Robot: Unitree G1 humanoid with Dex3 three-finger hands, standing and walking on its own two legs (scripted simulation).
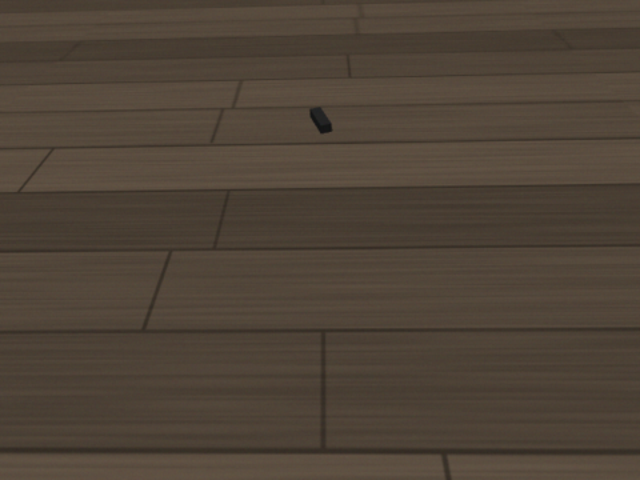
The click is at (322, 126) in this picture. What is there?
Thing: lying carton
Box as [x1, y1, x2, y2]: [310, 107, 331, 133]
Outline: 310,109 310,116 321,133 331,131 330,122 320,107
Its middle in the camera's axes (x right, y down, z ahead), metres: +0.01 -0.72 +2.32
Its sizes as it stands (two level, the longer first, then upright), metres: 0.201 0.066 0.052
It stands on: the floor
